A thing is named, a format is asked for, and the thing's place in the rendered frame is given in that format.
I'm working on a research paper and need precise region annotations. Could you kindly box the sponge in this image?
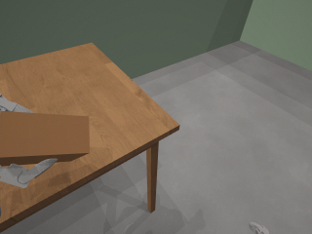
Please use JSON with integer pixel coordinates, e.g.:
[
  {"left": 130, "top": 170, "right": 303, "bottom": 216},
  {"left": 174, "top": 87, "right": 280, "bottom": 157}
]
[{"left": 0, "top": 111, "right": 90, "bottom": 167}]

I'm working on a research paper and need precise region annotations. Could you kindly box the table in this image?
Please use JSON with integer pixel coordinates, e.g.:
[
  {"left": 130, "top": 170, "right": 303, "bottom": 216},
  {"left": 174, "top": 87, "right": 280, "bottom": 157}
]
[{"left": 0, "top": 43, "right": 180, "bottom": 233}]

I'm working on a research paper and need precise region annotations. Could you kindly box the right robot hand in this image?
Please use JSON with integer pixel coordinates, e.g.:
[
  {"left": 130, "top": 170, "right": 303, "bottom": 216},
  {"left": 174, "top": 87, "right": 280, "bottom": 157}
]
[{"left": 249, "top": 221, "right": 269, "bottom": 234}]

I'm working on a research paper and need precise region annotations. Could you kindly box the left robot hand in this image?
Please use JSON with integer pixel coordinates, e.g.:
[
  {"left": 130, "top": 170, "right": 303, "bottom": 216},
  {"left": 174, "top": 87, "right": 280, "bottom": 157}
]
[{"left": 0, "top": 94, "right": 58, "bottom": 188}]

